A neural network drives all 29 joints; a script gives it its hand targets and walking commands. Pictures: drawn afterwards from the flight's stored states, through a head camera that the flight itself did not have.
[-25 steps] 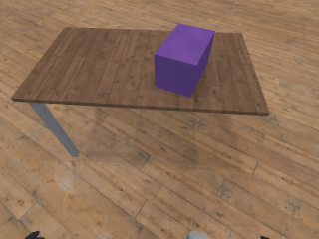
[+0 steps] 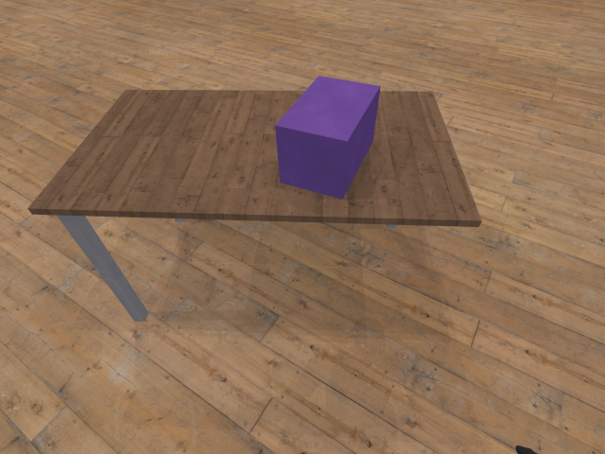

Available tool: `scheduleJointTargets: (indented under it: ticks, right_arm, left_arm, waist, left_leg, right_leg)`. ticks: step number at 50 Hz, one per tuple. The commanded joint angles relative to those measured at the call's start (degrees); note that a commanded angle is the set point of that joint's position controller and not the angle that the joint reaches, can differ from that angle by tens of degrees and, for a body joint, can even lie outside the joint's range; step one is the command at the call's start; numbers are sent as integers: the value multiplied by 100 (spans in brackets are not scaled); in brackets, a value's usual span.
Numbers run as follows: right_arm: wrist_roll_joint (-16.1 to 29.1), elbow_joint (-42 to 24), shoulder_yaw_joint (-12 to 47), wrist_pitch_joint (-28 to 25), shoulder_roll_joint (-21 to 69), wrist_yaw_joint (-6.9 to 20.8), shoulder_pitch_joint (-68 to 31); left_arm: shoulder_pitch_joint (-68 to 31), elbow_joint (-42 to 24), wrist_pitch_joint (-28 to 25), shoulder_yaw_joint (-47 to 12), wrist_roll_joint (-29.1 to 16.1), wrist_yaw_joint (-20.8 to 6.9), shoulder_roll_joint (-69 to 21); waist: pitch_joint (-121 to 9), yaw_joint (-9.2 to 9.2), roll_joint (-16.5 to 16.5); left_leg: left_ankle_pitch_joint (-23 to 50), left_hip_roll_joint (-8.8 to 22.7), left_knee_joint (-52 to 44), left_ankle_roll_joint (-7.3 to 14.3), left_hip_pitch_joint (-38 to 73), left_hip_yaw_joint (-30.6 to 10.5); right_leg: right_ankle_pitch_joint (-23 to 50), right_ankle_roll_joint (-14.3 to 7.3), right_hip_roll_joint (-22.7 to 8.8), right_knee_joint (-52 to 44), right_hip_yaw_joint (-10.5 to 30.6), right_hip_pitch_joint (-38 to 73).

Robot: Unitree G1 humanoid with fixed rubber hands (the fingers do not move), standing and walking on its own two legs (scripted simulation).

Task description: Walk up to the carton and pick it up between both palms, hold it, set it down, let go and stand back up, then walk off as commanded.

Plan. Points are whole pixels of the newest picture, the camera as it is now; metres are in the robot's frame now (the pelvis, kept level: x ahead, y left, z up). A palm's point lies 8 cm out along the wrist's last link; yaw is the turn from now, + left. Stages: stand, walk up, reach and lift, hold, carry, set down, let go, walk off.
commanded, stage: stand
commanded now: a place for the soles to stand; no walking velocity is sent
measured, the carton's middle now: (330, 134) +0.87 -0.07 -0.06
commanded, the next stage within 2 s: none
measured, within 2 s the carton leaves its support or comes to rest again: neither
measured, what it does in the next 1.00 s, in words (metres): shifts its weight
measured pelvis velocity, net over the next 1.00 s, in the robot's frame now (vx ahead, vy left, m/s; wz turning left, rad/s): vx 0.06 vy -0.01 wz -0.03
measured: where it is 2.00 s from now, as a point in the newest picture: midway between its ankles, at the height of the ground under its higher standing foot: outside the picture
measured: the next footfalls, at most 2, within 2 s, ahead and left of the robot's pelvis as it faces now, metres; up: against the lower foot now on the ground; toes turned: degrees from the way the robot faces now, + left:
none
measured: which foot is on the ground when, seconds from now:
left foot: down 0.00-1.00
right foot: down 0.00-1.00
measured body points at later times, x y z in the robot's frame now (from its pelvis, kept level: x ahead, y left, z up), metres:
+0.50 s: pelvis +0.03 +0.00 +0.01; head +0.03 +0.02 +0.46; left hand +0.13 +0.30 -0.12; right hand +0.11 -0.31 -0.11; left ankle +0.04 +0.13 -0.73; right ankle +0.06 -0.13 -0.73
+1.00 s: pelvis +0.06 -0.01 +0.01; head +0.07 -0.03 +0.46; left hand +0.16 +0.30 -0.10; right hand +0.16 -0.32 -0.12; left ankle +0.04 +0.13 -0.73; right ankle +0.06 -0.13 -0.73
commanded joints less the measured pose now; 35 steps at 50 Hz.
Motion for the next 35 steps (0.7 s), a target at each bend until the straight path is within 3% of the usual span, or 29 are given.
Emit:
scheduleJointTargets:
  ticks: [1,2,3,5,7,8,9,11,13,14,15,16,17,20,21,25,27,29,31,32,35]
  right_arm:
    - [6,-62,-114,-109,-847,-6,-115]
    - [-11,-85,-89,-139,-832,-32,-149]
    - [-25,-109,-65,-156,-758,-36,-93]
    - [-13,-71,-62,-211,-724,-22,-29]
    - [-8,-199,-19,-299,-713,-80,-6]
    - [13,-260,-12,-294,-701,-89,-88]
    - [-21,-251,-13,-274,-714,-108,-50]
    - [-30,-161,-46,-208,-830,-57,123]
    - [-85,-147,-64,-185,-916,-80,14]
    - [-98,-202,-7,-194,-876,-54,-181]
    - [-107,-45,-28,-200,-991,-113,-545]
    - [-36,14,3,-230,-891,-112,-417]
    - [-47,57,-31,-299,-925,-126,-448]
    - [45,180,10,-362,-753,-124,-379]
    - [68,144,3,-359,-790,-101,-380]
    - [15,322,44,-338,-648,-111,-323]
    - [41,342,-3,-329,-861,-99,-444]
    - [63,353,-37,-303,-823,-80,-509]
    - [106,421,-5,-276,-858,-86,-311]
    - [88,430,57,-283,-740,-137,-450]
    - [80,375,69,-212,-841,-151,-779]
  left_arm:
    - [-706,-395,-63,306,-35,35,1248]
    - [-700,-425,-70,300,-71,32,1181]
    - [-643,-408,-111,343,-52,26,1211]
    - [-658,-427,-140,280,-74,55,1164]
    - [-538,-504,-147,269,-146,104,1095]
    - [-487,-521,-141,248,-154,110,1034]
    - [-520,-521,-117,255,-133,113,1069]
    - [-574,-599,-44,305,-124,87,1188]
    - [-669,-545,-16,302,-97,67,1179]
    - [-487,-496,-10,286,-113,59,1136]
    - [-531,-349,-20,155,15,-8,1095]
    - [-420,-279,-38,126,29,-8,1089]
    - [-535,-278,-85,164,-37,-15,1181]
    - [-738,-222,-84,146,-7,30,1138]
    - [-652,-226,-138,81,32,31,1108]
    - [-629,-42,-187,71,7,36,1310]
    - [-673,-67,-158,-1,-19,32,1186]
    - [-565,31,-184,-11,-15,55,1259]
    - [-669,65,-156,11,0,84,1319]
    - [-723,51,-185,3,-8,87,1223]
    - [-684,86,-138,-85,-36,83,1112]
  waist:
    - [330,-85,-981]
    - [387,-51,-1014]
    - [265,-47,-847]
    - [-359,-96,-649]
    - [-1227,32,-488]
    - [-1209,73,-303]
    - [-1245,43,-429]
    - [-788,51,-234]
    - [-254,31,-283]
    - [-136,110,56]
    - [-54,253,188]
    - [-285,226,362]
    - [-334,183,47]
    - [-736,82,-56]
    - [-709,11,401]
    - [-563,-1,-40]
    - [-441,21,-143]
    - [-600,-102,53]
    - [-862,-177,-173]
    - [-948,-133,5]
    - [-1147,-37,-369]
  left_leg:
    - [-1892,297,-1053,312,-457,-681]
    - [-1692,344,-1177,307,-712,-723]
    - [-1398,384,-1105,281,-528,-623]
    - [-53,373,-967,243,-53,-464]
    - [1419,594,-832,184,287,-574]
    - [1513,568,-839,177,252,-555]
    - [1194,581,-881,189,313,-613]
    - [-828,763,-1522,412,-383,-1014]
    - [-1992,873,-1912,536,-1061,-1218]
    - [-2261,905,-1975,472,-1256,-1150]
    - [-2078,809,-2036,286,-1023,-907]
    - [-1725,745,-1905,164,-879,-866]
    - [-1032,778,-1728,152,-591,-755]
    - [-251,749,-1501,161,-21,-634]
    - [-127,645,-1425,129,79,-480]
    - [274,690,-1392,110,463,-431]
    - [609,649,-1242,57,455,-293]
    - [1208,729,-1202,115,776,-321]
    - [1108,710,-1201,42,904,-214]
    - [1678,779,-1127,99,999,-209]
    - [1709,813,-1175,91,1060,-238]
  right_leg:
    - [-3001,-381,-637,-1691,976,-680]
    - [-2559,-327,-582,-1582,887,-320]
    - [-2332,-412,-614,-1481,955,-309]
    - [-1099,-430,-689,-1235,826,148]
    - [858,-431,-608,-664,613,962]
    - [942,-379,-485,-611,583,957]
    - [606,-394,-513,-669,532,901]
    - [-1432,-466,-302,-606,446,511]
    - [-1643,-386,-237,-358,522,460]
    - [-1531,-328,-290,-432,491,571]
    - [-836,-313,-337,-777,533,546]
    - [-403,-277,-469,-749,576,678]
    - [119,-290,-545,-934,616,684]
    - [407,-291,-580,-1020,623,730]
    - [402,-262,-587,-996,603,636]
    - [354,-243,-579,-1088,618,384]
    - [835,-212,-629,-1192,634,334]
    - [1457,-234,-650,-1175,668,406]
    - [1580,-206,-663,-1178,617,643]
    - [2003,-250,-727,-1133,677,778]
    - [1901,-198,-625,-1057,505,842]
